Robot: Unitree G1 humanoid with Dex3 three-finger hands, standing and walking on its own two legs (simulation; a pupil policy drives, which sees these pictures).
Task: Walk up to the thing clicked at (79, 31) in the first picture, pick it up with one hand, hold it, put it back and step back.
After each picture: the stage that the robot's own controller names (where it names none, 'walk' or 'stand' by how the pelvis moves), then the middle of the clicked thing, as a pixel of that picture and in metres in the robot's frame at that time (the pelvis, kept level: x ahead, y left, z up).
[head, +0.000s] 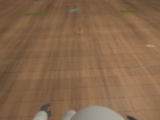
stand; (80, 31) +2.05 +0.28 -0.65
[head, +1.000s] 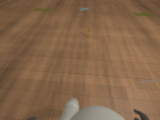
walk; (88, 32) +1.92 +0.14 -0.64
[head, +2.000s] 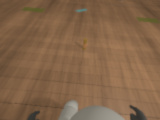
walk; (84, 44) +1.35 +0.13 -0.62
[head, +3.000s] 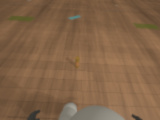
walk; (77, 62) +0.89 +0.19 -0.63
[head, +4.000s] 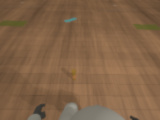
walk; (73, 74) +0.63 +0.18 -0.63
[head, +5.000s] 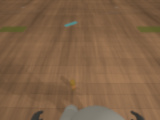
stand; (73, 85) +0.48 +0.19 -0.64
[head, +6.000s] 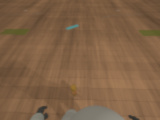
stand; (73, 90) +0.43 +0.18 -0.65
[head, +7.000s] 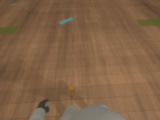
stand; (72, 90) +0.35 +0.19 -0.63
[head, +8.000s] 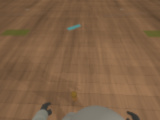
stand; (74, 96) +0.33 +0.17 -0.65
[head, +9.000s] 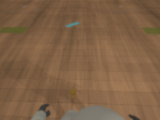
walk; (73, 93) +0.35 +0.18 -0.65
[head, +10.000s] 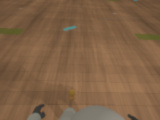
stand; (72, 95) +0.37 +0.16 -0.64
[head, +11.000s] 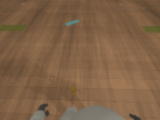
stand; (73, 91) +0.37 +0.18 -0.65
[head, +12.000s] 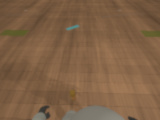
stand; (73, 95) +0.35 +0.18 -0.65
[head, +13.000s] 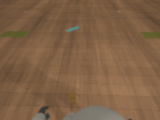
stand; (72, 97) +0.33 +0.18 -0.66
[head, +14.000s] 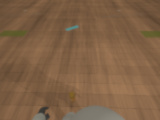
stand; (72, 97) +0.33 +0.18 -0.66
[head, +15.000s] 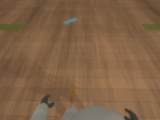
go down; (72, 92) +0.34 +0.18 -0.65
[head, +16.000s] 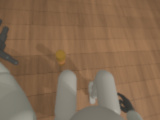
go down; (61, 59) +0.44 +0.18 -0.25
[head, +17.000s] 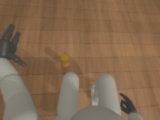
approach; (65, 61) +0.44 +0.17 -0.28
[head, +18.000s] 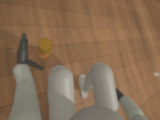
close in; (44, 51) +0.44 +0.20 -0.17
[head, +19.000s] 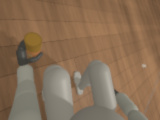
close; (33, 49) +0.44 +0.22 -0.16
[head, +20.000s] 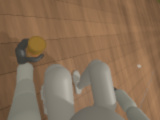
lift; (34, 50) +0.42 +0.22 -0.17
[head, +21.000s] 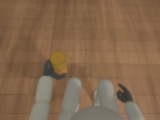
lift; (60, 68) +0.32 +0.18 +0.01
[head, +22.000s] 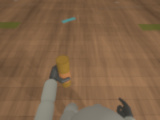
hold; (64, 73) +0.31 +0.16 +0.03
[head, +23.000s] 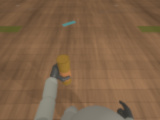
hold; (65, 71) +0.32 +0.16 +0.04
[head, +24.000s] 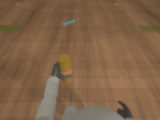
crouch; (66, 70) +0.32 +0.16 +0.04
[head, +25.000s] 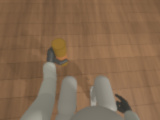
crouch; (61, 55) +0.43 +0.16 -0.05
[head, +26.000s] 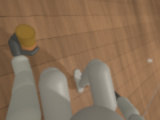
lower; (28, 44) +0.46 +0.23 -0.17
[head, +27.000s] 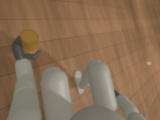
lower; (30, 47) +0.44 +0.24 -0.17
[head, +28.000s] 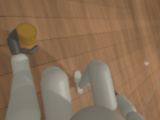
lower; (27, 42) +0.46 +0.25 -0.16
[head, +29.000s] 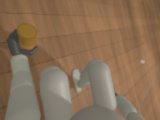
lower; (27, 43) +0.46 +0.24 -0.17
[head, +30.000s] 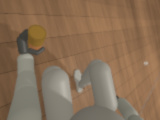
loosen; (35, 43) +0.45 +0.21 -0.17
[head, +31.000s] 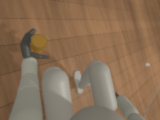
withdraw; (37, 48) +0.45 +0.21 -0.18
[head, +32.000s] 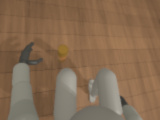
walk; (62, 54) +0.45 +0.17 -0.22
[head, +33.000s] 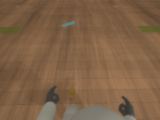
stand; (72, 93) +0.37 +0.16 -0.58
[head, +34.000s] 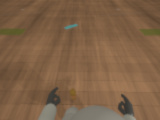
stand; (73, 94) +0.37 +0.16 -0.60
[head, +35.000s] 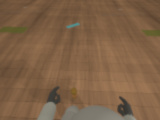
stand; (74, 93) +0.37 +0.15 -0.60
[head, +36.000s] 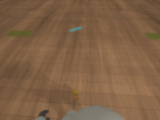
walk; (76, 94) +0.39 +0.15 -0.65
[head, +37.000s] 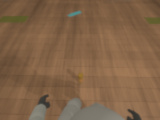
walk; (80, 78) +0.51 +0.09 -0.63
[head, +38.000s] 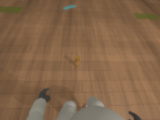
walk; (77, 61) +0.77 +0.11 -0.63
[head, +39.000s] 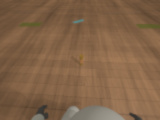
stand; (81, 60) +1.03 +0.17 -0.64
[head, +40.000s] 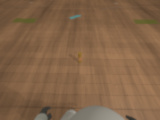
stand; (79, 57) +1.03 +0.16 -0.66
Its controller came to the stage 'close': yes
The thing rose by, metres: 0.69
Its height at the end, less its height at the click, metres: +0.00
